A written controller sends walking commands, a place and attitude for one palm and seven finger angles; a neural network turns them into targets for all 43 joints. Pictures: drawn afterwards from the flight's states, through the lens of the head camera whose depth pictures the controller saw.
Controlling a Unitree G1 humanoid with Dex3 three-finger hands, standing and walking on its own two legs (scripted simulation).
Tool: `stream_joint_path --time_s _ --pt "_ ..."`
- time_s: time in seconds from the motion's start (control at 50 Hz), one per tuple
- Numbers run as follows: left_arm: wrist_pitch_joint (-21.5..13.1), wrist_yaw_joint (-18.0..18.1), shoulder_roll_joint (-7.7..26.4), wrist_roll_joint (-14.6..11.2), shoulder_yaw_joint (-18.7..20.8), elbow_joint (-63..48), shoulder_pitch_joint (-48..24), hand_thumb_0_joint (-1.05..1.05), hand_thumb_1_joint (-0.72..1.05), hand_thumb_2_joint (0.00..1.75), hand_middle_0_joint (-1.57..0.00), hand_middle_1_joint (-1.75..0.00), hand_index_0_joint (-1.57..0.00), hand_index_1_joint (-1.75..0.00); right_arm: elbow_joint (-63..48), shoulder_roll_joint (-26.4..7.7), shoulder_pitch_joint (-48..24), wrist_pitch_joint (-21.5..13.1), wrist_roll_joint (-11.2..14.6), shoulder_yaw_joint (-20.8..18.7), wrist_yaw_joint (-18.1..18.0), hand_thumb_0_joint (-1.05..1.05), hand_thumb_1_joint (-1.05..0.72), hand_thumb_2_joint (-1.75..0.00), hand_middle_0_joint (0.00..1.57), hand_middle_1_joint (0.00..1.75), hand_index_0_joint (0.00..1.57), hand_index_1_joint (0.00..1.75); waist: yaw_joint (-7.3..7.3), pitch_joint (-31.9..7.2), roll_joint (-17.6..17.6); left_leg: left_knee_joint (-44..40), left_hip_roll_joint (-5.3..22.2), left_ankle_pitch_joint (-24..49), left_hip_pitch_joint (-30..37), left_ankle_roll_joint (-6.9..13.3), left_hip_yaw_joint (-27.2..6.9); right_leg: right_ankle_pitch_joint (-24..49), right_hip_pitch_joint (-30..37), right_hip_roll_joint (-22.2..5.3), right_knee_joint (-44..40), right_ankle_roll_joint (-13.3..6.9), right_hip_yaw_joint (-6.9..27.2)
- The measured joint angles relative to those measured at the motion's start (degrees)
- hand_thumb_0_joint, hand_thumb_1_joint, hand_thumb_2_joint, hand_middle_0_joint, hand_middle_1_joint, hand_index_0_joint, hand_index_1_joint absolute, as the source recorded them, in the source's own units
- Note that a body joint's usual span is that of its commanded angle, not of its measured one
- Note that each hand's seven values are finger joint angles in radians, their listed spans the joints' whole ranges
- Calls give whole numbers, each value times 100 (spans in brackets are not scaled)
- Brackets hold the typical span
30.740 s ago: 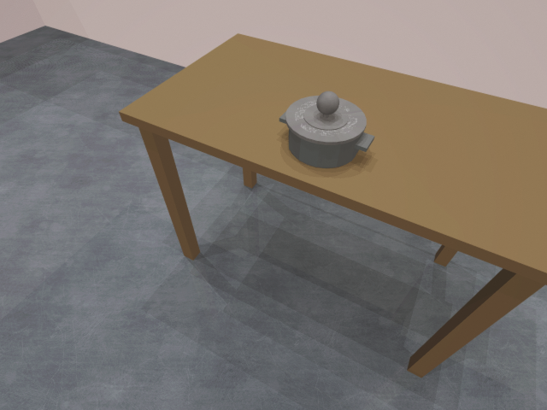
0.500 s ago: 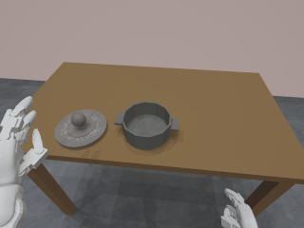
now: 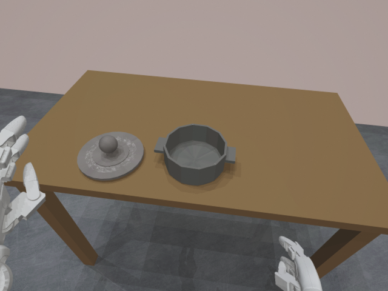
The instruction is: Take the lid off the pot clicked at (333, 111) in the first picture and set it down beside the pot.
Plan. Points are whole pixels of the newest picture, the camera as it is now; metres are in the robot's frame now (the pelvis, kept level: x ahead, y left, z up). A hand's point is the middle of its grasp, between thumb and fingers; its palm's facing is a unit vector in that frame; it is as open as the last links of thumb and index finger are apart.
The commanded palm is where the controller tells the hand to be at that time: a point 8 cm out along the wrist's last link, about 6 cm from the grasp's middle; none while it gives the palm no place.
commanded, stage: step back with the hand held close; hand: left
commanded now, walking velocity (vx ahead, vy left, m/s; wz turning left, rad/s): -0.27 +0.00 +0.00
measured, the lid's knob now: (108, 144) +0.46 +0.30 +0.01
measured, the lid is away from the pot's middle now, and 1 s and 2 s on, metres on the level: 0.24 0.24 0.24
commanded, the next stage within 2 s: stop stepping back and stand still in 1.18 s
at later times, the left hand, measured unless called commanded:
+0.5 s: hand (32, 221) +0.15 +0.25 +0.18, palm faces +0.32 -0.83 -0.47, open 7.4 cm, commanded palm +0.09 +0.30 +0.18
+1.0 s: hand out of the picture +0.07 +0.27 +0.17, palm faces +0.28 -0.88 -0.40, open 7.4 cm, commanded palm +0.01 +0.32 +0.18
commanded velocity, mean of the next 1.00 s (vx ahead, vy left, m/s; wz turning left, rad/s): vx -0.31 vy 0.00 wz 0.02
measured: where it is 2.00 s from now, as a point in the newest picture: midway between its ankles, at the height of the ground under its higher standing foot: outside the picture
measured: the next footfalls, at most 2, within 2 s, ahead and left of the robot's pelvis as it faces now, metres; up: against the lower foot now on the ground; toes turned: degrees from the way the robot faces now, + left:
right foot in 1.00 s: -0.15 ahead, -0.12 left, +0.00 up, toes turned -5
left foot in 1.20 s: -0.05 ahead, +0.11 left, +0.00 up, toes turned -2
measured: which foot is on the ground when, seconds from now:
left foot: down 0.00-1.00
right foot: down 0.00-0.70, up 0.72-0.98, down 1.00-1.00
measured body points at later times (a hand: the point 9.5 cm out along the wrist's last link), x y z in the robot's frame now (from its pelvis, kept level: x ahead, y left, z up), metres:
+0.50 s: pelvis -0.05 +0.02 -0.02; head -0.02 +0.03 +0.43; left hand +0.13 +0.29 +0.20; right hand +0.13 -0.20 -0.09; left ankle +0.02 +0.09 -0.74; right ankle -0.03 -0.12 -0.74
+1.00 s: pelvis -0.14 +0.05 -0.02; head -0.11 +0.09 +0.43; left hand +0.05 +0.31 +0.19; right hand +0.04 -0.17 -0.07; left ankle +0.02 +0.10 -0.74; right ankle -0.19 -0.11 -0.74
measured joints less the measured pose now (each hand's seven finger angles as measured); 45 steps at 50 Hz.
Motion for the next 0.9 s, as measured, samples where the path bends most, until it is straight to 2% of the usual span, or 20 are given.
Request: stream_joint_path --time_s 0.06,0.16,0.22,0.28,0.34,0.38,0.42,0.5,0.6,0.66,0.72,0.8,0.84,0.9 --pt "-214 18 93 11 255 -116 -15 2 89 89 -21 -30 -21 -30 -80 -36 -31 78 8 -53 68 1 -90 -90 20 30 21 30 -84 91 -93 148 41 -21 -259 6 7 49 -218 38 42 9 10" --pt "-278 -102 -94 42 -2 -353 434 2 90 90 -21 -30 -20 -30 -296 -177 -1 195 52 -217 116 1 -90 -90 20 30 21 30 -259 234 -191 255 -39 -8 -561 107 121 25 -611 -55 288 113 114" --pt "-255 -154 71 82 -38 -585 793 2 89 89 -21 -30 -20 -30 -410 -160 57 265 74 -289 104 1 -91 -90 20 30 21 30 -341 290 -316 336 -105 -3 -723 161 168 -40 -840 -126 508 163 155" --pt "-253 -127 350 74 136 -887 1038 2 89 89 -21 -30 -21 -30 -502 -79 141 286 95 -322 95 1 -91 -90 20 30 20 30 -343 322 -467 455 -152 -14 -870 190 200 -127 -1061 -179 782 165 175" --pt "-298 -55 517 56 340 -1102 1097 2 89 89 -21 -30 -21 -30 -522 2 207 212 64 -325 103 1 -91 -90 20 30 20 30 -286 303 -526 566 -177 -27 -973 205 241 -444 -1195 -209 1159 79 117" --pt "-325 -6 498 47 414 -1162 1054 2 89 89 -21 -30 -21 -30 -507 36 228 142 44 -311 120 1 -91 -90 20 30 20 30 -245 245 -473 646 -165 -38 -1052 207 267 -626 -1167 -190 1282 41 64" --pt "-363 29 394 41 425 -1149 948 2 89 89 -21 -30 -21 -30 -477 49 201 89 37 -287 136 1 -91 -90 20 30 20 30 -222 213 -347 741 -119 -44 -1136 201 278 -505 -1112 -143 1188 47 38" --pt "-385 18 207 53 306 -980 685 2 89 89 -21 -30 -21 -30 -429 56 141 123 85 -240 158 1 -91 -90 20 30 21 30 -302 212 -16 886 19 8 -1273 159 121 -292 -1066 6 1006 62 -112" --pt "-412 33 153 19 152 -878 762 1 89 89 -21 -30 -21 -30 -425 86 255 267 137 -269 122 1 -90 -90 20 30 21 30 -481 58 -93 1384 -2 -718 -1582 -14 13 -311 -1235 -44 1190 34 -248" --pt "-408 79 152 23 99 -941 857 1 89 89 -21 -30 -21 -30 -389 18 340 312 136 -317 69 1 -90 -90 20 30 21 30 -553 25 -229 1390 -4 -424 -1620 38 62 -363 -1323 -122 1379 91 -293" --pt "-435 150 232 60 204 -1041 865 2 89 89 -21 -30 -21 -30 -422 -40 380 256 122 -336 -12 1 -91 -90 20 30 21 30 -475 52 -347 1335 24 108 -1679 282 183 -701 -1555 -111 1793 65 -191" --pt "-449 245 309 96 417 -1016 650 2 89 89 -21 -30 -21 -30 -395 58 324 -21 34 -365 7 1 -91 -90 20 30 20 30 -410 74 -333 1012 91 303 -1737 346 220 -1508 -1910 127 3279 6 91" --pt "-447 290 292 57 467 -1077 577 2 89 89 -21 -30 -21 -30 -369 124 278 -126 14 -343 67 1 -91 -90 20 30 20 30 -371 51 -297 746 154 530 -1764 344 240 -1657 -1818 152 3254 11 85" --pt "-453 307 243 13 428 -1178 569 2 89 89 -21 -30 -21 -30 -380 209 201 -193 -6 -269 139 1 -91 -90 20 30 21 30 -324 -4 -248 408 261 819 -1831 339 319 -1741 -1474 126 2518 5 33"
